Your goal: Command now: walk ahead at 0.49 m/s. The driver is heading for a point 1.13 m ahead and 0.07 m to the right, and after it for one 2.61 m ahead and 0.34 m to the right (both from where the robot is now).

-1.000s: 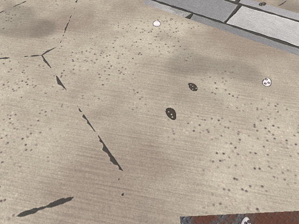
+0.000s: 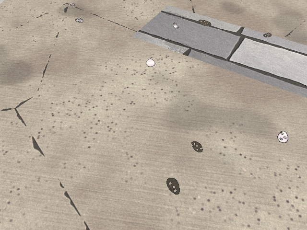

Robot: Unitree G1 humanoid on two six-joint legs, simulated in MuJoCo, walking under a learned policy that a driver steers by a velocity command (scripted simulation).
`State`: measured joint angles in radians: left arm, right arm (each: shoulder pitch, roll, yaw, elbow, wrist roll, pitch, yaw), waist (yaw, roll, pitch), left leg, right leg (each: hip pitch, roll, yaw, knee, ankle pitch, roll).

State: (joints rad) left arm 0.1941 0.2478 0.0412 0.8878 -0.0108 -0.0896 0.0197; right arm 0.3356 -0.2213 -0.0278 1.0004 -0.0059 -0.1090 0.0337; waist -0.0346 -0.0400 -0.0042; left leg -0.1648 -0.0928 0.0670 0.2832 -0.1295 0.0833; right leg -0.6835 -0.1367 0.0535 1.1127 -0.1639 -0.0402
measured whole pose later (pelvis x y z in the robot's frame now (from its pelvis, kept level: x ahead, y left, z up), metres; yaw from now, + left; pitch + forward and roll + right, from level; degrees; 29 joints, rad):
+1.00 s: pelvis +0.48 -0.03 -0.01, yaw +0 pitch +2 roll +0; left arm 0.24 0.25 0.05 0.98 -0.01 -0.02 0.03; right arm 0.12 -0.21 -0.03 0.93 -0.01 -0.06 0.01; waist 0.00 -0.03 0.02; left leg -0.40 -0.03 0.05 0.44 -0.07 0.06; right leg -0.44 -0.04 0.02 1.03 -0.48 0.02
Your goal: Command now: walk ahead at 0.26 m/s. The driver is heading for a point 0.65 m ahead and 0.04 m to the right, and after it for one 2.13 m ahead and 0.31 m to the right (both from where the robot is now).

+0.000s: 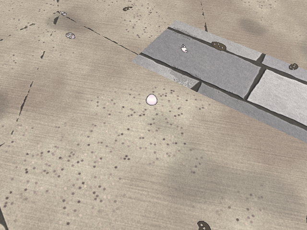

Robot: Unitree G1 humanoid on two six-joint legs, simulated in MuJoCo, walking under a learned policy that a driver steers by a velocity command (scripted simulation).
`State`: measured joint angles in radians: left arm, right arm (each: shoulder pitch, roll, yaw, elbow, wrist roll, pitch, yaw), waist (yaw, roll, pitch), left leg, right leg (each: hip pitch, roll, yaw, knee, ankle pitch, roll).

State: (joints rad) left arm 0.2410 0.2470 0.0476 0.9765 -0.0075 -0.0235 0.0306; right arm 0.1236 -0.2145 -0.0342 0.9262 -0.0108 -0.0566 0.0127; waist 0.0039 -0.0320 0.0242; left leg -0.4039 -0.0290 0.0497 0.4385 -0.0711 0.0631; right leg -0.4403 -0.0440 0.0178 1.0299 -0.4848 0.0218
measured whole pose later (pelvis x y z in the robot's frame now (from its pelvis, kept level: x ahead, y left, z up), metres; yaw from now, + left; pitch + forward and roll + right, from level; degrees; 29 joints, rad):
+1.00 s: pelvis +0.37 +0.05 +0.01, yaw +1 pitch +1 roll +1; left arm 0.17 0.25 0.09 0.93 -0.02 -0.09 0.02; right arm 0.30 -0.22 -0.06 1.02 0.00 -0.09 0.02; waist -0.03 -0.04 0.00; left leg -0.14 -0.06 0.08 0.29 -0.17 0.06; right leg -0.66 -0.14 0.02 1.05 -0.19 -0.03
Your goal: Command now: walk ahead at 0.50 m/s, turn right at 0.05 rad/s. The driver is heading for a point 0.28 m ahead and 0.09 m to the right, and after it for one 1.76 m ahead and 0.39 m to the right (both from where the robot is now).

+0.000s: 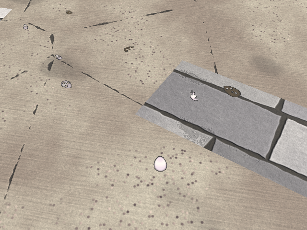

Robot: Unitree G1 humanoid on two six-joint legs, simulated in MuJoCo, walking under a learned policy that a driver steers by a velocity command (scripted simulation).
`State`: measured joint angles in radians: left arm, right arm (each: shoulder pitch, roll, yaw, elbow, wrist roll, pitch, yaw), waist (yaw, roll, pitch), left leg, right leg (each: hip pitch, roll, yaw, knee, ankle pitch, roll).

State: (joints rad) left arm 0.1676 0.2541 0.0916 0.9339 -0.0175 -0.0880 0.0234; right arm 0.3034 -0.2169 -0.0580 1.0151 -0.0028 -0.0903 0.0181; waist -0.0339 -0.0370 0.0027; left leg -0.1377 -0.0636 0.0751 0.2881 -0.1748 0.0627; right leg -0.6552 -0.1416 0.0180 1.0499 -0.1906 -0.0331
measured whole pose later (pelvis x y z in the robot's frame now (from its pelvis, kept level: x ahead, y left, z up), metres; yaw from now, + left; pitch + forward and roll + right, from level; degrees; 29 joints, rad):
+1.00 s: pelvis +0.59 -0.09 +0.00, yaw -20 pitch +2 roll +1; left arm 0.26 0.28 0.06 0.81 -0.01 -0.07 0.01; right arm 0.25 -0.25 -0.05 0.88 0.00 -0.11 0.03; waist -0.02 -0.04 0.01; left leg -0.24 -0.05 0.03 0.37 -0.16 0.05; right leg -0.52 -0.05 0.04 1.10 -0.32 -0.03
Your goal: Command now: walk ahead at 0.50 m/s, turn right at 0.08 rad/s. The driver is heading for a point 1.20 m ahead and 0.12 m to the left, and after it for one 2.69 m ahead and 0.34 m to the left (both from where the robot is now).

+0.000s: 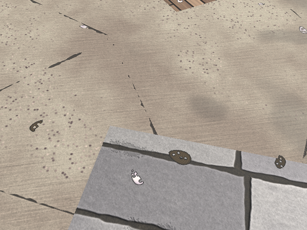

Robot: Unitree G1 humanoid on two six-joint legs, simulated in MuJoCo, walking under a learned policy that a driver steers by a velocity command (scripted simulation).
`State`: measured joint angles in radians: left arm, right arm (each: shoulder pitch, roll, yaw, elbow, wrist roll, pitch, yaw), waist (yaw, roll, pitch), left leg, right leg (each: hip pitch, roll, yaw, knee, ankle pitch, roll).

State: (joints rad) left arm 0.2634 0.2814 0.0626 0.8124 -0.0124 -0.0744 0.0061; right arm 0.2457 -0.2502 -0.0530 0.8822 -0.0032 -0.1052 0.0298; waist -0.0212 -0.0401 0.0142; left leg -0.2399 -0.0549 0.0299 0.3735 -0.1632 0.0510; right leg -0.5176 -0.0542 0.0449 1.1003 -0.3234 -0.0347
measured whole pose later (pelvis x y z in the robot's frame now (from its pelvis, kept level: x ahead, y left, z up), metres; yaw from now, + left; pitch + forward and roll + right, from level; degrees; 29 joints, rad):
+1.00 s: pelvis +0.36 -0.04 -0.01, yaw +0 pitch +0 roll -1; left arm 0.20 0.24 0.03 0.96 0.00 0.00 0.02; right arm 0.13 -0.23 -0.04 0.95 0.00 -0.01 -0.02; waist 0.01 0.00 0.01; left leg -0.29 0.02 -0.01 0.54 -0.24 -0.01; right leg -0.17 0.01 -0.05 0.50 -0.33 -0.02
